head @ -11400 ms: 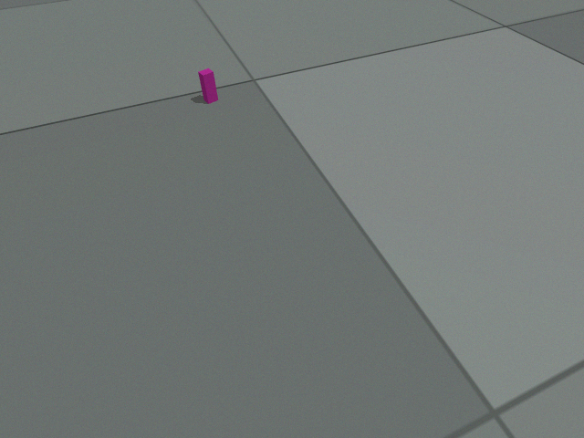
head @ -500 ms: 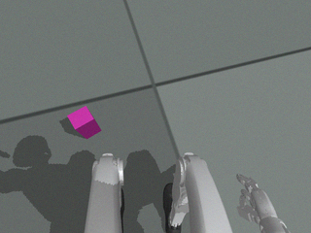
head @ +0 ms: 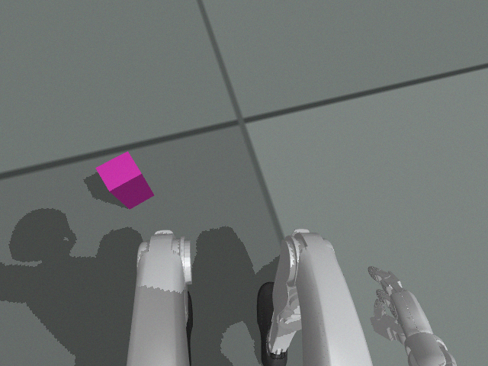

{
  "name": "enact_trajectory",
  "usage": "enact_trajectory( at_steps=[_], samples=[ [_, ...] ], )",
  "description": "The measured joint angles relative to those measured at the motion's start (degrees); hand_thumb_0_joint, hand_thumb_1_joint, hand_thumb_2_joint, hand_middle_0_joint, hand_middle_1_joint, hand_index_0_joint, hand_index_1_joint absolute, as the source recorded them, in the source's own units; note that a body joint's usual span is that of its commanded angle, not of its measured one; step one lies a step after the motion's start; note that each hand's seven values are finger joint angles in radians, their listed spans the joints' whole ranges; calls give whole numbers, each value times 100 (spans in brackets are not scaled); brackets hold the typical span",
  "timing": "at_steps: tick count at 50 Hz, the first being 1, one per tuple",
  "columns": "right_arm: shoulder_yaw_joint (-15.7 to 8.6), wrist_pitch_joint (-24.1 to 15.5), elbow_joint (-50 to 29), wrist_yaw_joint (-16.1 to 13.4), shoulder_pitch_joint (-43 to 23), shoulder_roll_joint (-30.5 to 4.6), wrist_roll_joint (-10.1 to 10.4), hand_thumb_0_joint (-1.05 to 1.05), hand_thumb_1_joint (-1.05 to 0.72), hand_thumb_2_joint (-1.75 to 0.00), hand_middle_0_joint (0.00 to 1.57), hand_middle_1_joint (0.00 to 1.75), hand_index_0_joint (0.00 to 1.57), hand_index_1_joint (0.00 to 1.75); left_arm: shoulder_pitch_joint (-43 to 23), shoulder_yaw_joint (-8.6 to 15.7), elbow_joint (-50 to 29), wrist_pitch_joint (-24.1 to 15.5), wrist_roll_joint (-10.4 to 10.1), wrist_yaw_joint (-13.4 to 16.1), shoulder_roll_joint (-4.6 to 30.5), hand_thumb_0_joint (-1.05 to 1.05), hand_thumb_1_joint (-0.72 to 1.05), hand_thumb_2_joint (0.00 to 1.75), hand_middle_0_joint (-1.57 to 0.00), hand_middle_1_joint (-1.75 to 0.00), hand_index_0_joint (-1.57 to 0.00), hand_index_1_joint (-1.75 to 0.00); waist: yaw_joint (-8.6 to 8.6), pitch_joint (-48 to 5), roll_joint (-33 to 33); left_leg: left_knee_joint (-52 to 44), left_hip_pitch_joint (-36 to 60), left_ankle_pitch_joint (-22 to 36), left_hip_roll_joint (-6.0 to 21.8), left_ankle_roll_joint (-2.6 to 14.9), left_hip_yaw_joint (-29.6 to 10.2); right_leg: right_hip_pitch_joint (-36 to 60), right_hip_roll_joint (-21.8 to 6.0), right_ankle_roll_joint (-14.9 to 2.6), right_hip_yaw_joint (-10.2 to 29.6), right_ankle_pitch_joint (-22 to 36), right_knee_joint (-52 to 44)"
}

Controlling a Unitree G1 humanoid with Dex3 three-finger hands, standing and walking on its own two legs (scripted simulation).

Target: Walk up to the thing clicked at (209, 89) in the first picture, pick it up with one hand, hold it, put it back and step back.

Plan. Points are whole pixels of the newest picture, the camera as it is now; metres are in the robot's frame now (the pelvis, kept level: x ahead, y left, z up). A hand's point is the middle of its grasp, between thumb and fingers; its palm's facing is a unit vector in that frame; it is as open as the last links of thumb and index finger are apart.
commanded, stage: go down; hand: left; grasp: from the side
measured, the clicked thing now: (128, 183) +0.45 +0.26 -0.33
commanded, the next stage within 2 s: approach in 0.66 s
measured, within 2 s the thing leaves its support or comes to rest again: neither
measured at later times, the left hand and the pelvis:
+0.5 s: hand out of the picture +0.34 +0.44 -0.02, palm faces +0.26 -0.96 -0.11, open 17.7 cm; pelvis +0.00 +0.00 -0.02, yaw -1 degrees
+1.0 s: hand out of the picture +0.35 +0.44 -0.04, palm faces +0.28 -0.96 -0.05, open 17.6 cm; pelvis -0.01 +0.00 -0.04, yaw -2 degrees
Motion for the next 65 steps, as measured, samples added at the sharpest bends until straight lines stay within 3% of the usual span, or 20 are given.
enact_trajectory(
  at_steps=[17,43,50,55,65],
  samples=[
    [82,-1,11,16,158,-62,-9,1,-93,-91,20,30,20,30,-201,149,271,-35,-43,-101,337,-1,-59,3,-8,-3,-6,-5,-60,91,-31,286,-286,42,9,24,-23,-276,6,10,-12,55,264],
    [160,29,-4,31,60,-101,-16,1,-93,-91,20,30,20,30,-329,316,230,-132,-175,-290,443,-1,-59,4,-9,-4,-6,-7,-64,155,-66,563,-497,39,-10,84,-21,-446,-9,63,-1,48,510],
    [327,-74,3,73,-38,-119,-111,1,-92,-91,20,30,20,30,-565,290,911,-687,-503,-376,625,-1,-60,3,-10,-6,-6,-9,-184,278,-147,805,-671,9,20,67,-95,-618,21,40,-62,52,717],
    [522,-94,-6,151,-172,-165,-263,1,-92,-91,20,30,20,30,-732,218,1417,-1197,-659,-297,545,-1,-61,2,-10,-6,-6,-9,-292,563,-300,1197,-867,-49,54,56,-208,-788,57,29,-152,49,1035],
    [1019,103,-38,342,-678,-107,-756,1,-92,-91,20,30,20,30,-724,309,1496,-2114,-262,7,409,-2,-59,3,-10,-6,-6,-9,-566,1386,-837,2075,-1176,-109,95,56,-581,-966,136,53,-448,140,1656]
  ],
)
